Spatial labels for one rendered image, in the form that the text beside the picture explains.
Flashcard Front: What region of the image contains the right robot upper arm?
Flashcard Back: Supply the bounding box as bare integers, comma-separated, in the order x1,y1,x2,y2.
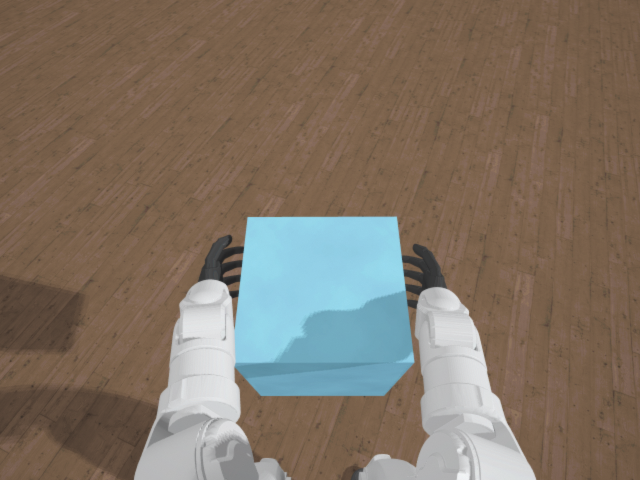
415,428,536,480

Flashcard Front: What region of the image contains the left robot forearm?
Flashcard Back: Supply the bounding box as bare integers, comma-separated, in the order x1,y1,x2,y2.
134,280,241,478

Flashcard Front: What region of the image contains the left robot upper arm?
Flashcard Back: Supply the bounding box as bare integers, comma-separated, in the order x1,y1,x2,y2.
134,417,259,480

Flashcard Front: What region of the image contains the robot right hand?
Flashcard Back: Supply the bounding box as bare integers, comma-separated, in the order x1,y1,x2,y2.
402,244,447,309

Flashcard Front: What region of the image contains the robot left hand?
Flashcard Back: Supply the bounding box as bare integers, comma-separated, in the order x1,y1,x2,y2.
198,235,244,298

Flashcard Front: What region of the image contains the carton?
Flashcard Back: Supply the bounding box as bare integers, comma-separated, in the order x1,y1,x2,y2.
234,217,414,396

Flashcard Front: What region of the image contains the robot right thigh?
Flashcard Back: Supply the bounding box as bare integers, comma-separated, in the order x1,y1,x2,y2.
359,458,416,480

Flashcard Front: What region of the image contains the right robot shin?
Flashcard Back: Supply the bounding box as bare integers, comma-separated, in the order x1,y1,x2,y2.
366,454,391,468

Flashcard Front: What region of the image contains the right robot forearm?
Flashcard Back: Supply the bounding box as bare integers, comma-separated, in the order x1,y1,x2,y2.
415,287,526,459

